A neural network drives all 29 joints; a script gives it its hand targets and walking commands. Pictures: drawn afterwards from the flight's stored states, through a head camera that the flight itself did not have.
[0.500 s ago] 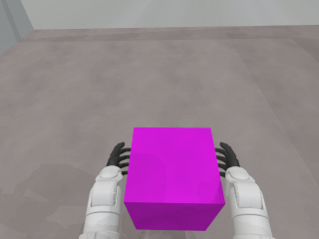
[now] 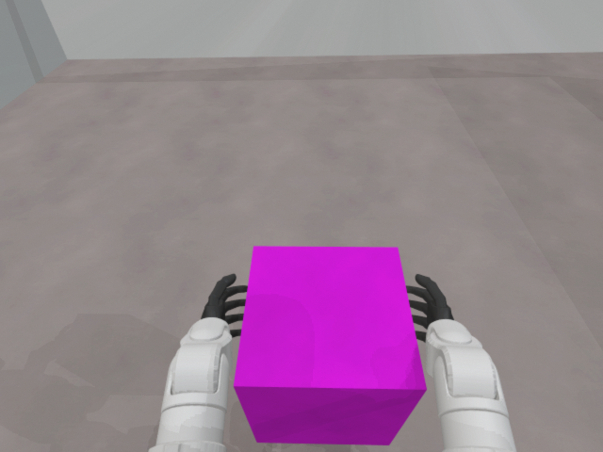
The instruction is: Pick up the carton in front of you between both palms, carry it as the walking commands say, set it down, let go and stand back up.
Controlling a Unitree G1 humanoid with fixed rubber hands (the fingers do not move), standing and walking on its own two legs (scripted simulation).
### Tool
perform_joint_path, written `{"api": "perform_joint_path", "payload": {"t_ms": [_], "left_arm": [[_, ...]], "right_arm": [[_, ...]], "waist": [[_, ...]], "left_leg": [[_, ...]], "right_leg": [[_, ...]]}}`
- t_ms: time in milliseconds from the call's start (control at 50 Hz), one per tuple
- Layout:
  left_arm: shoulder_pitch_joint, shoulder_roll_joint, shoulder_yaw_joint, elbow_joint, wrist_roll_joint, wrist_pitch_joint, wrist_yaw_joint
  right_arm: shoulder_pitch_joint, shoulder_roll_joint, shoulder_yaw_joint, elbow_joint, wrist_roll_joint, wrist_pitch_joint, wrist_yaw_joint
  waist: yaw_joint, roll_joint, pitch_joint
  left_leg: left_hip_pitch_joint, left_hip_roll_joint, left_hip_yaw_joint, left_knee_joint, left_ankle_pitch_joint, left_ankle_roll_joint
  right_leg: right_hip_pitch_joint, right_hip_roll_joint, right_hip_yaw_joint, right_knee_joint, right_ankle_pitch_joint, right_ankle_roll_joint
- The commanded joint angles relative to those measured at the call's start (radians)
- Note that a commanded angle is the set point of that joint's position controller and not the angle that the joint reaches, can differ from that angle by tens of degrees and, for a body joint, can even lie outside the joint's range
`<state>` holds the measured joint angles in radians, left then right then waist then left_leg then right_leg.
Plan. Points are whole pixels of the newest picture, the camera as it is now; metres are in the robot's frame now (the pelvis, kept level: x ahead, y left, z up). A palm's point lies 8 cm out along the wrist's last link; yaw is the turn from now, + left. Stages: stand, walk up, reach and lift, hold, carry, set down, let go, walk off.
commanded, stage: carry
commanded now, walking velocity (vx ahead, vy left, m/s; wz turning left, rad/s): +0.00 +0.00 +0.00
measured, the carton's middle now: (324, 349) +0.30 +0.00 -0.04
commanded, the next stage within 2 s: hold in 0.04 s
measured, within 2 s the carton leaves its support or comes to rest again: neither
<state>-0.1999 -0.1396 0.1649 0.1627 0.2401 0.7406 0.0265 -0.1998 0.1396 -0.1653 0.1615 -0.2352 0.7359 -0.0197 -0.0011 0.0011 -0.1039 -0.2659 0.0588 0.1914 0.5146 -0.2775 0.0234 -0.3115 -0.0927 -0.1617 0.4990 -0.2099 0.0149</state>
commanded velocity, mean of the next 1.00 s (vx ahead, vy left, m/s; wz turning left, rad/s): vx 0.00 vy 0.00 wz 0.00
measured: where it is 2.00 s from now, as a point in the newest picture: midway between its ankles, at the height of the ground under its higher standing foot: outside the picture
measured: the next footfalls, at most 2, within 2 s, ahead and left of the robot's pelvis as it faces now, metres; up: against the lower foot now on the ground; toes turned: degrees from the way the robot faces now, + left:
none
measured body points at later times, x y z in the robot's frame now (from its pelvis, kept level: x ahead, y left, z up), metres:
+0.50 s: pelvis -0.04 -0.02 -0.01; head -0.02 -0.02 +0.44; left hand +0.31 +0.16 +0.01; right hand +0.32 -0.14 +0.01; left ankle +0.00 +0.10 -0.74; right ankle +0.03 -0.14 -0.74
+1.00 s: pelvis -0.05 -0.02 -0.12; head +0.17 +0.01 +0.26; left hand +0.38 +0.15 -0.21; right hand +0.37 -0.15 -0.20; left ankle +0.00 +0.10 -0.74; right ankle +0.03 -0.14 -0.74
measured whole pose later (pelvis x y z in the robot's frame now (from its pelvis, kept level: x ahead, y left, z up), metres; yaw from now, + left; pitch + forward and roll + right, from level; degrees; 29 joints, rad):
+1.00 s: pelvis -0.05 -0.02 -0.12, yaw +7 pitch +35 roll -1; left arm -0.75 -0.07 0.36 0.61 0.23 0.22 0.01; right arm -0.65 0.15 -0.48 0.46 -0.22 0.24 -0.04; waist -0.06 0.02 -0.11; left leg -1.42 -0.08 -0.08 1.22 -0.41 -0.01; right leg -1.41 0.06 0.06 1.20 -0.40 0.03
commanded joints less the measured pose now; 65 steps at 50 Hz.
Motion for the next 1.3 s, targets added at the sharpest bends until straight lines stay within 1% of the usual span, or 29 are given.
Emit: {"api": "perform_joint_path", "payload": {"t_ms": [0, 20, 40, 60, 80, 120, 140, 160, 180, 240, 300, 340, 360, 380, 440, 480, 520, 560, 600, 640, 700, 780, 840, 900, 960, 1000, 1060, 1140, 1280], "left_arm": [[-0.447, -0.887, -0.552, -0.073, -0.254, -0.040, -0.231], [-0.447, -0.888, -0.552, -0.073, -0.254, -0.040, -0.231], [-0.352, -0.912, -0.523, -0.058, -0.236, -0.036, -0.241], [-0.359, -0.884, -0.513, -0.085, -0.220, -0.051, -0.237], [-0.375, -0.892, -0.504, -0.082, -0.215, -0.056, -0.236], [-0.389, -0.889, -0.508, -0.083, -0.219, -0.061, -0.231], [-0.376, -0.871, -0.497, -0.069, -0.203, -0.062, -0.225], [-0.406, -0.875, -0.502, -0.063, -0.205, -0.065, -0.225], [-0.448, -0.880, -0.502, -0.051, -0.210, -0.069, -0.230], [-0.578, -0.876, -0.455, 0.041, -0.193, -0.087, -0.256], [-0.738, -0.875, -0.355, 0.210, -0.140, -0.127, -0.289], [-0.841, -0.876, -0.263, 0.329, -0.092, -0.166, -0.305], [-0.874, -0.863, -0.207, 0.380, -0.062, -0.185, -0.307], [-0.891, -0.842, -0.140, 0.435, -0.027, -0.202, -0.302], [-0.897, -0.740, 0.023, 0.538, 0.076, -0.249, -0.271], [-0.882, -0.665, 0.096, 0.571, 0.127, -0.283, -0.249], [-0.872, -0.608, 0.130, 0.586, 0.150, -0.327, -0.235], [-0.876, -0.589, 0.121, 0.591, 0.149, -0.382, -0.228], [-0.894, -0.614, 0.075, 0.586, 0.128, -0.445, -0.226], [-0.923, -0.660, 0.006, 0.582, 0.095, -0.509, -0.225], [-0.978, -0.746, -0.126, 0.564, 0.029, -0.587, -0.226], [-1.036, -0.831, -0.324, 0.463, -0.065, -0.627, -0.215], [-1.039, -0.861, -0.406, 0.410, -0.109, -0.612, -0.200], [-1.025, -0.877, -0.403, 0.428, -0.108, -0.569, -0.202], [-1.024, -0.885, -0.353, 0.485, -0.087, -0.522, -0.213], [-1.033, -0.882, -0.317, 0.521, -0.078, -0.503, -0.216], [-1.055, -0.870, -0.273, 0.564, -0.070, -0.497, -0.213], [-1.098, -0.843, -0.243, 0.598, -0.068, -0.516, -0.195], [-1.214, -0.793, -0.257, 0.599, -0.094, -0.548, -0.148]], "right_arm": [[-0.432, 0.891, 0.544, -0.059, 0.243, -0.035, 0.222], [-0.432, 0.892, 0.544, -0.060, 0.244, -0.035, 0.222], [-0.336, 0.916, 0.530, -0.085, 0.230, -0.025, 0.231], [-0.347, 0.884, 0.517, -0.127, 0.230, -0.039, 0.227], [-0.382, 0.887, 0.527, -0.127, 0.216, -0.039, 0.231], [-0.377, 0.881, 0.520, -0.107, 0.218, -0.046, 0.232], [-0.395, 0.868, 0.519, -0.114, 0.221, -0.050, 0.240], [-0.419, 0.879, 0.526, -0.108, 0.227, -0.054, 0.241], [-0.438, 0.877, 0.508, -0.085, 0.219, -0.057, 0.239], [-0.519, 0.885, 0.421, 0.030, 0.171, -0.070, 0.237], [-0.666, 0.915, 0.307, 0.190, 0.112, -0.099, 0.249], [-0.766, 0.924, 0.226, 0.302, 0.064, -0.125, 0.251], [-0.802, 0.916, 0.183, 0.346, 0.038, -0.137, 0.247], [-0.835, 0.896, 0.135, 0.382, 0.010, -0.149, 0.240], [-0.860, 0.809, -0.010, 0.446, -0.080, -0.197, 0.207], [-0.840, 0.736, -0.097, 0.465, -0.132, -0.235, 0.185], [-0.822, 0.680, -0.143, 0.467, -0.162, -0.283, 0.168], [-0.825, 0.662, -0.144, 0.461, -0.167, -0.343, 0.156], [-0.843, 0.687, -0.104, 0.448, -0.148, -0.408, 0.150], [-0.874, 0.731, -0.038, 0.440, -0.115, -0.475, 0.151], [-0.932, 0.813, 0.095, 0.424, -0.049, -0.555, 0.159], [-1.002, 0.884, 0.284, 0.320, 0.054, -0.598, 0.170], [-1.009, 0.902, 0.365, 0.285, 0.108, -0.581, 0.174], [-0.998, 0.909, 0.364, 0.312, 0.118, -0.538, 0.190], [-1.006, 0.907, 0.319, 0.368, 0.106, -0.494, 0.209], [-1.018, 0.896, 0.280, 0.403, 0.094, -0.475, 0.216], [-1.037, 0.875, 0.227, 0.443, 0.081, -0.468, 0.218], [-1.073, 0.840, 0.182, 0.471, 0.075, -0.485, 0.212], [-1.168, 0.788, 0.171, 0.471, 0.107, -0.514, 0.191]], "waist": [[0.000, 0.003, -0.222], [0.000, 0.003, -0.222], [0.002, 0.039, -0.101], [-0.007, 0.034, -0.161], [0.009, 0.017, -0.143], [0.011, 0.028, -0.146], [0.015, 0.052, -0.137], [0.011, 0.030, -0.132], [-0.002, 0.025, -0.124], [-0.031, 0.019, -0.047], [-0.060, 0.003, 0.009], [-0.058, -0.011, 0.019], [-0.051, -0.022, 0.027], [-0.042, -0.016, 0.038], [-0.031, -0.019, 0.060], [-0.035, -0.017, 0.048], [-0.040, -0.011, 0.017], [-0.045, -0.006, -0.046], [-0.047, -0.002, -0.137], [-0.049, 0.006, -0.248], [-0.059, 0.017, -0.474], [-0.066, 0.037, -0.879], [-0.066, 0.044, -1.049], [-0.067, 0.046, -1.009], [-0.069, 0.051, -0.900], [-0.074, 0.053, -0.858], [-0.086, 0.058, -0.838], [-0.100, 0.067, -0.858], [-0.108, 0.082, -0.973]], "left_leg": [[0.052, 0.116, -0.111, -0.095, 0.188, -0.002], [0.052, 0.116, -0.111, -0.096, 0.187, -0.002], [0.173, -0.116, -0.276, -0.153, 0.455, 0.009], [0.233, -0.102, -0.296, -0.154, 0.461, 0.004], [0.245, -0.113, -0.294, -0.151, 0.450, 0.001], [0.272, -0.117, -0.291, -0.163, 0.457, -0.010], [0.330, -0.124, -0.287, -0.179, 0.411, -0.011], [0.326, -0.124, -0.289, -0.178, 0.404, -0.010], [0.303, -0.123, -0.287, -0.179, 0.363, -0.012], [0.237, -0.120, -0.281, -0.180, 0.146, -0.006], [0.180, -0.123, -0.273, -0.150, -0.061, 0.010], [0.127, -0.128, -0.268, -0.111, -0.127, 0.021], [0.090, -0.129, -0.266, -0.092, -0.138, 0.025], [0.055, -0.131, -0.263, -0.077, -0.153, 0.029], [-0.038, -0.140, -0.257, -0.027, -0.141, 0.032], [-0.095, -0.149, -0.253, 0.017, -0.105, 0.026], [-0.159, -0.161, -0.248, 0.065, -0.056, 0.022], [-0.225, -0.170, -0.248, 0.116, -0.009, 0.018], [-0.280, -0.181, -0.248, 0.166, 0.041, 0.013], [-0.337, -0.191, -0.245, 0.226, 0.081, 0.006], [-0.406, -0.204, -0.245, 0.329, 0.162, -0.007], [-0.441, -0.211, -0.244, 0.475, 0.311, -0.025], [-0.484, -0.213, -0.242, 0.552, 0.345, -0.035], [-0.591, -0.214, -0.235, 0.589, 0.250, -0.040], [-0.706, -0.217, -0.228, 0.613, 0.138, -0.039], [-0.767, -0.219, -0.227, 0.635, 0.100, -0.037], [-0.841, -0.223, -0.227, 0.678, 0.096, -0.038], [-0.919, -0.229, -0.226, 0.747, 0.120, -0.043], [-1.001, -0.242, -0.209, 0.877, 0.121, -0.054]], "right_leg": [[0.105, -0.081, 0.086, -0.053, 0.155, -0.007], [0.105, -0.081, 0.085, -0.053, 0.154, -0.007], [0.282, 0.207, 0.200, -0.095, 0.312, -0.043], [0.304, 0.190, 0.230, -0.119, 0.290, -0.053], [0.282, 0.187, 0.233, -0.123, 0.313, -0.041], [0.304, 0.193, 0.235, -0.119, 0.336, -0.034], [0.259, 0.193, 0.233, -0.129, 0.291, -0.027], [0.252, 0.199, 0.231, -0.136, 0.265, -0.025], [0.269, 0.199, 0.232, -0.141, 0.235, -0.029], [0.232, 0.190, 0.224, -0.140, 0.073, -0.038], [0.147, 0.177, 0.218, -0.125, -0.093, -0.037], [0.122, 0.169, 0.220, -0.107, -0.163, -0.037], [0.117, 0.166, 0.221, -0.098, -0.186, -0.035], [0.111, 0.164, 0.225, -0.086, -0.211, -0.034], [0.056, 0.169, 0.215, -0.031, -0.206, -0.031], [-0.009, 0.173, 0.204, 0.014, -0.167, -0.028], [-0.076, 0.179, 0.194, 0.063, -0.105, -0.022], [-0.130, 0.186, 0.190, 0.114, -0.045, -0.016], [-0.166, 0.195, 0.192, 0.167, 0.016, -0.011], [-0.201, 0.204, 0.191, 0.233, 0.069, -0.002], [-0.250, 0.215, 0.189, 0.343, 0.165, 0.008], [-0.315, 0.229, 0.180, 0.497, 0.313, 0.025], [-0.400, 0.235, 0.171, 0.572, 0.328, 0.035], [-0.534, 0.238, 0.163, 0.613, 0.226, 0.035], [-0.671, 0.239, 0.152, 0.644, 0.111, 0.031], [-0.742, 0.240, 0.147, 0.669, 0.072, 0.029], [-0.823, 0.241, 0.143, 0.712, 0.070, 0.028], [-0.916, 0.244, 0.138, 0.782, 0.094, 0.031], [-1.037, 0.251, 0.124, 0.912, 0.088, 0.042]]}}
